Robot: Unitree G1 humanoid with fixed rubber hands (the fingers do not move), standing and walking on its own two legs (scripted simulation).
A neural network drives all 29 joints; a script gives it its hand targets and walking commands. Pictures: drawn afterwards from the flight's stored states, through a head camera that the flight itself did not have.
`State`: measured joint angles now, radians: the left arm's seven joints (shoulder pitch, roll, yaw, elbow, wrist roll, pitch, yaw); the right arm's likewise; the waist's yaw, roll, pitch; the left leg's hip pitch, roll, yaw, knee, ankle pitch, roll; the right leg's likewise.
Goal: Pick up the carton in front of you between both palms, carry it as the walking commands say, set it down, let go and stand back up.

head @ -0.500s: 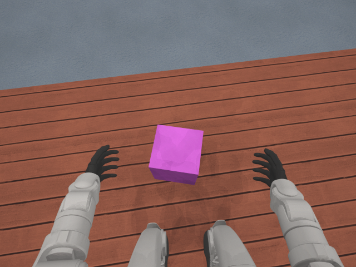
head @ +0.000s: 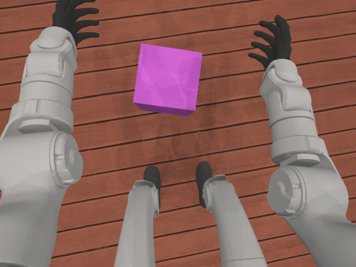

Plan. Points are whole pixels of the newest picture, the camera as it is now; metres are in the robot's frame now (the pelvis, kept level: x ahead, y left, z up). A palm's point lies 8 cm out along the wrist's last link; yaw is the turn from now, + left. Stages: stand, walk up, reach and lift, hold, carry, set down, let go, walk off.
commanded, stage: reach and lift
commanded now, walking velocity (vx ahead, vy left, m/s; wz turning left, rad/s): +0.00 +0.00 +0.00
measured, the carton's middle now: (167, 85) +0.55 +0.01 -0.54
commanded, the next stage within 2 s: none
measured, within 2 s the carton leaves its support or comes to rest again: leaves its support in 1.88 s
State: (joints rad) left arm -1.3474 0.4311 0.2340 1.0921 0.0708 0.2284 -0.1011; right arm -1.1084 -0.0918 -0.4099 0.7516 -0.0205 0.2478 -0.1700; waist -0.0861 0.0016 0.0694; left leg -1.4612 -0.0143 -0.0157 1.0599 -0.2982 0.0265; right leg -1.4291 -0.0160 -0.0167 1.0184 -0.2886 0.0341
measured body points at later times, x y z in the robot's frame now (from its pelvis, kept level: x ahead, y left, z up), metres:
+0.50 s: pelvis +0.01 -0.01 -0.09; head +0.38 +0.01 +0.17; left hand +0.58 +0.19 -0.27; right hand +0.53 -0.19 -0.27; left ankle +0.08 +0.10 -0.63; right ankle +0.08 -0.15 -0.63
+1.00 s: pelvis -0.04 -0.01 -0.28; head +0.35 +0.01 -0.08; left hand +0.58 +0.18 -0.47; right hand +0.52 -0.19 -0.47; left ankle +0.07 +0.10 -0.63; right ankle +0.07 -0.14 -0.63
